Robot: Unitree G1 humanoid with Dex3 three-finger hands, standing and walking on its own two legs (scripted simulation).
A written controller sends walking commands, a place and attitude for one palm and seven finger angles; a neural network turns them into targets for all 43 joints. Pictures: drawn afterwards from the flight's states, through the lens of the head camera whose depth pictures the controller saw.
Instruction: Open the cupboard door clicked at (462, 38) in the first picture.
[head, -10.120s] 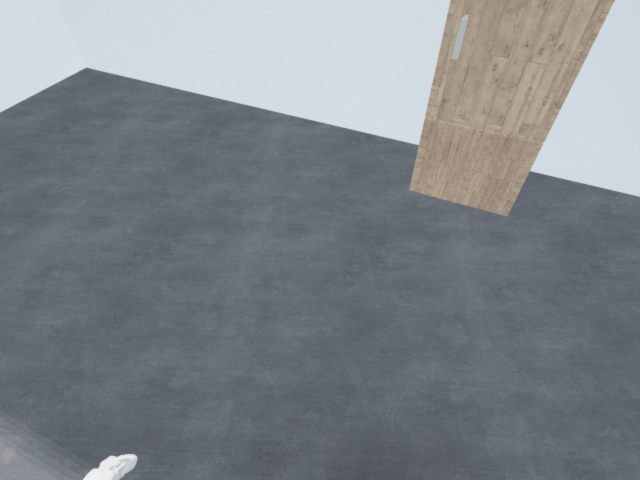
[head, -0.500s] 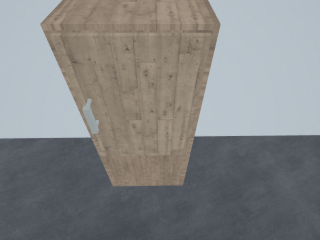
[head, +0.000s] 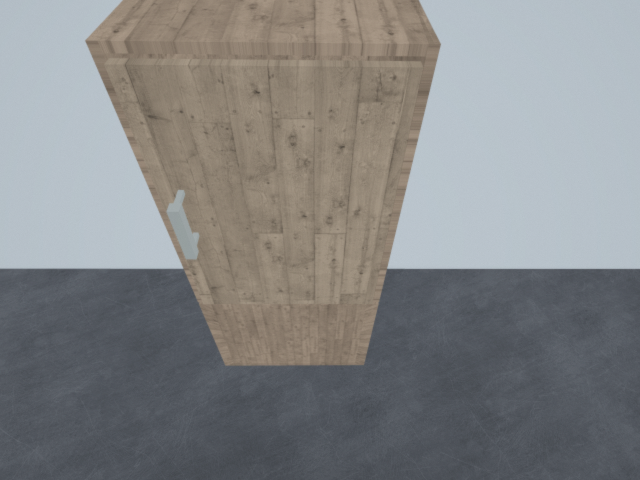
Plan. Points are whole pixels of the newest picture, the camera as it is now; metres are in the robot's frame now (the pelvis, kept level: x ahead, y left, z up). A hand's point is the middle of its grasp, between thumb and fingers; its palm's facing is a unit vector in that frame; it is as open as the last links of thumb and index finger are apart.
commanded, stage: come to a stop and stand still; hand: left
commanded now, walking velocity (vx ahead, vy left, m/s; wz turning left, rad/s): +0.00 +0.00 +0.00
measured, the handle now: (186, 225) +0.52 +0.28 -0.04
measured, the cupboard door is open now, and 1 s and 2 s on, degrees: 0 0 0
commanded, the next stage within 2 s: look again from close up in 0.48 s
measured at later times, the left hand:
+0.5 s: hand out of the picture +0.03 +0.20 -0.17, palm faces +0.00 -0.97 -0.24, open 7.4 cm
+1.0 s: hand out of the picture +0.03 +0.19 -0.18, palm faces +0.00 -0.98 -0.22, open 7.4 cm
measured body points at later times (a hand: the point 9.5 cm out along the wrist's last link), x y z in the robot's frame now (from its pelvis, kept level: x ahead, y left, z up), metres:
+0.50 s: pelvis +0.00 +0.02 -0.01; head +0.02 -0.01 +0.44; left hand +0.03 +0.25 -0.15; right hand +0.01 -0.20 -0.18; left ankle -0.03 +0.13 -0.74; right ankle -0.02 -0.09 -0.74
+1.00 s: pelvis +0.01 +0.00 +0.00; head +0.03 +0.00 +0.45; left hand +0.04 +0.24 -0.16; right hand +0.03 -0.23 -0.17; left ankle -0.03 +0.13 -0.74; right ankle -0.02 -0.09 -0.74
